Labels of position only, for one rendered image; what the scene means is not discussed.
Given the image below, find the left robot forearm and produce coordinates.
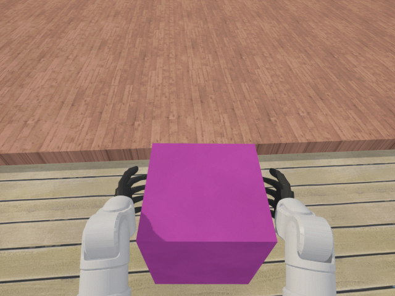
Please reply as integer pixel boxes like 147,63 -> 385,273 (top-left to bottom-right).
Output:
77,195 -> 136,296

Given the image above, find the carton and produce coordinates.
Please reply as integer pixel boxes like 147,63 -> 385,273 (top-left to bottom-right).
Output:
136,143 -> 278,284

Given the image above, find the robot right hand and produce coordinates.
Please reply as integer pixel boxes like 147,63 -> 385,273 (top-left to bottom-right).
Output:
263,168 -> 294,219

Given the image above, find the robot left hand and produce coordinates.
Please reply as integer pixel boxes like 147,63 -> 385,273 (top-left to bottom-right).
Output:
114,166 -> 147,213

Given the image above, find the right robot forearm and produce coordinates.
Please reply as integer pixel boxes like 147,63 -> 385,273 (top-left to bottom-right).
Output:
275,198 -> 336,296

